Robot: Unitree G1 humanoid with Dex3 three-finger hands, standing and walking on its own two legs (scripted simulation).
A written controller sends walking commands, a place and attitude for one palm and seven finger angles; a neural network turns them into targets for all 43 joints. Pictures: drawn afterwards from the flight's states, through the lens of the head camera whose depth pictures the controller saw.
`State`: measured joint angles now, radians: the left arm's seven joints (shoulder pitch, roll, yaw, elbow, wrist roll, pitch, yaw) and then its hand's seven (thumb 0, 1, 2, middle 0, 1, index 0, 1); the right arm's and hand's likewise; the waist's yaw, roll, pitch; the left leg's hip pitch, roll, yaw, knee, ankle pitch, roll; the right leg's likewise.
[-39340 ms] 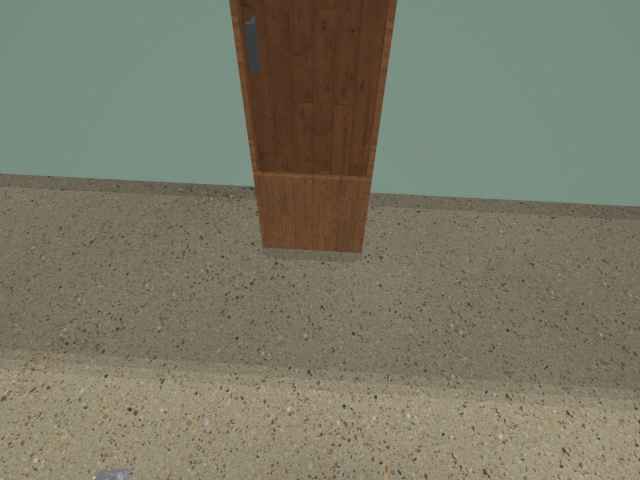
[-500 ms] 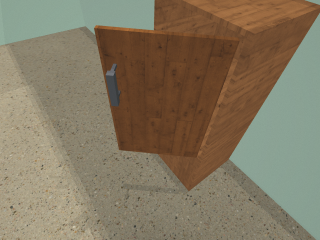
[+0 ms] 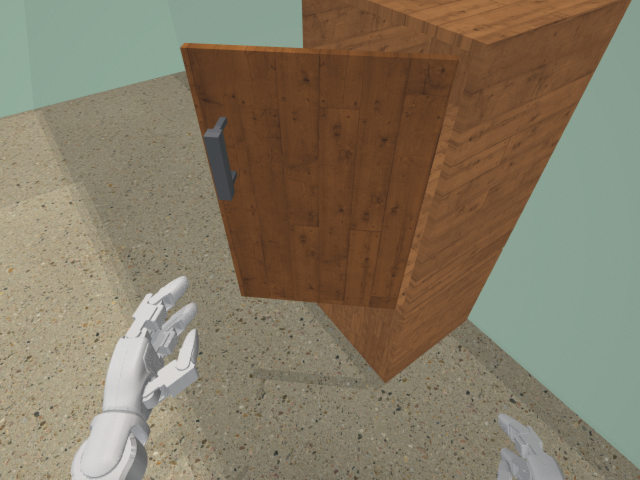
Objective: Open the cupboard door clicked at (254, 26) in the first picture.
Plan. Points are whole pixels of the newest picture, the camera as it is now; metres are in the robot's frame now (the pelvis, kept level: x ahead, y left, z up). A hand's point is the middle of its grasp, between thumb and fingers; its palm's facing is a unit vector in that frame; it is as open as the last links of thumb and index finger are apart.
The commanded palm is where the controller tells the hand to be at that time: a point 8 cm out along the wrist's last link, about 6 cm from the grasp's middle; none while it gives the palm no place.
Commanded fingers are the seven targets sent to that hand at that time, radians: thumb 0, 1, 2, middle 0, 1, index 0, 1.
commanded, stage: raise the hand with hooked fingers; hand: left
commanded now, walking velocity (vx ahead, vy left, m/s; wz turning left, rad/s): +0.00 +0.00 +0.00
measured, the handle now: (224, 158) +0.58 +0.16 +0.11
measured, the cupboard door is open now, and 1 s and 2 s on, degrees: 48 48 48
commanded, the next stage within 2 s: move the hooked fingers beside the handle in 1.80 s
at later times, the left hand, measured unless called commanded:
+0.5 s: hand (156, 380) +0.24 +0.20 +0.03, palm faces -0.14 -0.99 -0.05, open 10.8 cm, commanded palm +0.20 +0.26 +0.05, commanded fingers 0.00 -0.06 0.49 -0.27 -0.92 -0.27 -0.92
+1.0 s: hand (71, 331) +0.26 +0.28 +0.10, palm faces -0.02 -1.00 -0.06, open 13.6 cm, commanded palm +0.23 +0.32 +0.10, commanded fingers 0.00 -0.50 0.30 -0.30 -1.20 -0.30 -1.20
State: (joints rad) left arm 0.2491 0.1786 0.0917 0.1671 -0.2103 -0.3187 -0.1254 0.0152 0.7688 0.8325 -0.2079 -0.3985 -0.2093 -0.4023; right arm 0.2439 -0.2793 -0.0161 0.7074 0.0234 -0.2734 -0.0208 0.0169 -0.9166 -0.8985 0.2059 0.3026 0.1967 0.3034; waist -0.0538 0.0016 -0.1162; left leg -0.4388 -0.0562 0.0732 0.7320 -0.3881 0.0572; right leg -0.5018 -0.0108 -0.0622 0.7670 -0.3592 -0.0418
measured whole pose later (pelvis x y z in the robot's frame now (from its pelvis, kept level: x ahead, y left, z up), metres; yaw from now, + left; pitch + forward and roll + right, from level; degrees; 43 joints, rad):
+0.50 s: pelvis -0.01 -0.03 -0.02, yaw +1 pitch +9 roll +0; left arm 0.14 0.38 0.31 0.24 -0.36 -0.24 -0.53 0.00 0.16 0.59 -0.26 -0.77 -0.26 -0.77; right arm 0.24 -0.23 0.08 0.58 0.05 -0.24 -0.06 0.01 -0.90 -0.90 0.21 0.30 0.20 0.30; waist -0.03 0.02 -0.05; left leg -0.63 0.01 0.02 0.92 -0.45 0.01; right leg -0.65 0.04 -0.13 0.87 -0.39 -0.09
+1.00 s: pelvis +0.00 +0.02 +0.00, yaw +1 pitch +4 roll -2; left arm 0.04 0.41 0.37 0.23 -0.36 -0.18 -0.49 -0.01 -0.41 0.34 -0.30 -1.13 -0.30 -1.14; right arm 0.24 -0.27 0.06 0.57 0.06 -0.28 -0.08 0.01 -0.90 -0.90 0.21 0.30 0.20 0.30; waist 0.02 0.02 -0.06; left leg -0.43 -0.04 0.04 0.76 -0.41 0.08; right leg -0.44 0.01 -0.09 0.70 -0.33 -0.03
